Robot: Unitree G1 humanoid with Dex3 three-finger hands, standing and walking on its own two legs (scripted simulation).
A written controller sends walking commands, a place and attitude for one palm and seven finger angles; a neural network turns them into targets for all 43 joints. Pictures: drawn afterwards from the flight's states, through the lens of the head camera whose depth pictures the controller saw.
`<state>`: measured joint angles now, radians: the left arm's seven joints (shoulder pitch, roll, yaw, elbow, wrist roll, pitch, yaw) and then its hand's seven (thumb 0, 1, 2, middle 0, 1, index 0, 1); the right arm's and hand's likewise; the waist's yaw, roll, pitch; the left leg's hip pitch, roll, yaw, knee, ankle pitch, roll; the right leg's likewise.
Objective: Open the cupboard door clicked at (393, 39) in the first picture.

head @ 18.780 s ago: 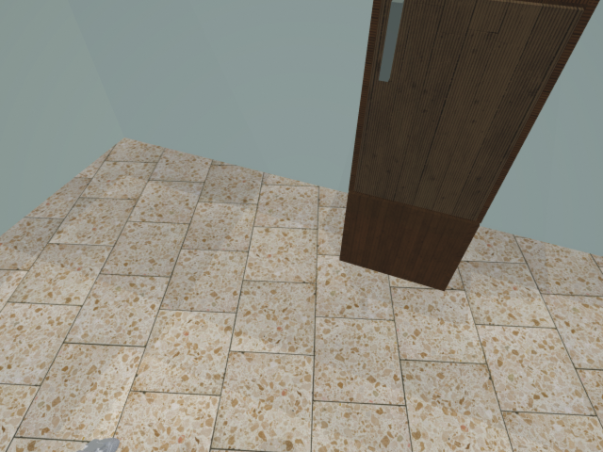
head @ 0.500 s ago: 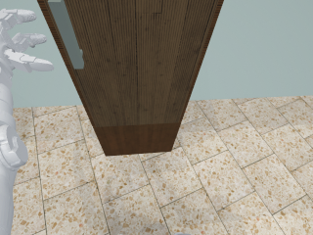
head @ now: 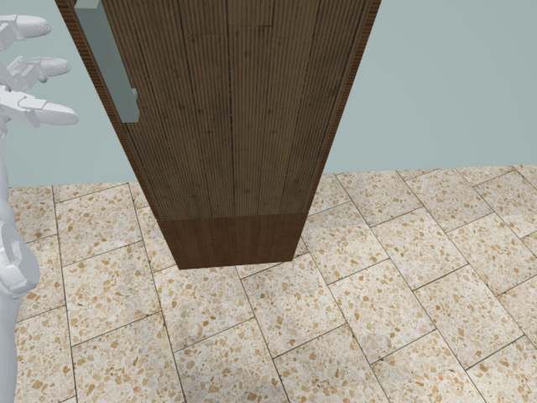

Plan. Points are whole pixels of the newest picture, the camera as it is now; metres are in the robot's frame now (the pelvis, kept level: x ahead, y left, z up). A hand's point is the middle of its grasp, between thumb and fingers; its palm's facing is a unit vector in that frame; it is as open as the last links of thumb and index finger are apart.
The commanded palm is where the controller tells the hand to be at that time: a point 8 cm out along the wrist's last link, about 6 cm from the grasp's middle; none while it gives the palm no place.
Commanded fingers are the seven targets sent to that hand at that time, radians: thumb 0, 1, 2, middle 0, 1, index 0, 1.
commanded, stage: move the hooked fingers beside the handle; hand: left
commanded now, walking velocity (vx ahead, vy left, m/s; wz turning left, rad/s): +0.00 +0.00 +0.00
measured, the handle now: (115, 59) +0.56 +0.16 +0.17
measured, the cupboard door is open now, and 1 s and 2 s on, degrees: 0 0 0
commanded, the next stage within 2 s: slide the fingers in behind the handle in 0.48 s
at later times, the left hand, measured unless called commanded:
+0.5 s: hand (42, 79) +0.52 +0.24 +0.18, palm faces +0.01 -1.00 +0.00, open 14.0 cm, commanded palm +0.50 +0.29 +0.17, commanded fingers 0.00 -0.50 0.30 -0.30 -1.20 -0.30 -1.20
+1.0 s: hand (68, 78) +0.52 +0.21 +0.18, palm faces +0.00 -1.00 +0.02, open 14.0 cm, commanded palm +0.49 +0.26 +0.17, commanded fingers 0.00 -0.50 0.30 -0.30 -1.20 -0.30 -1.20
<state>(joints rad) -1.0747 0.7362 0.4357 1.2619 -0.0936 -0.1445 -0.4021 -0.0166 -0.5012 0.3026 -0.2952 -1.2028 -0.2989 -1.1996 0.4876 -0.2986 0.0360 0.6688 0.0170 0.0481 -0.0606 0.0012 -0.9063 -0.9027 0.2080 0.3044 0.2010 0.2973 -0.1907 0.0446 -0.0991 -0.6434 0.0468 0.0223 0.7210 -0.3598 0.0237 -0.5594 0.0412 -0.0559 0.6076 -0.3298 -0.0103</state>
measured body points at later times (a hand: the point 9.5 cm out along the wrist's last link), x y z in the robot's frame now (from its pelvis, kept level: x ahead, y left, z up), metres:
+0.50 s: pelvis +0.00 +0.00 +0.00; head +0.09 +0.01 +0.44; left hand +0.51 +0.29 +0.18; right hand -0.04 -0.27 -0.11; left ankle -0.02 +0.10 -0.72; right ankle -0.03 -0.12 -0.72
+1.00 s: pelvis +0.00 +0.00 +0.00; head +0.08 +0.01 +0.44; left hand +0.51 +0.27 +0.18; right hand -0.03 -0.26 -0.11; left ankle -0.02 +0.10 -0.72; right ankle -0.03 -0.12 -0.72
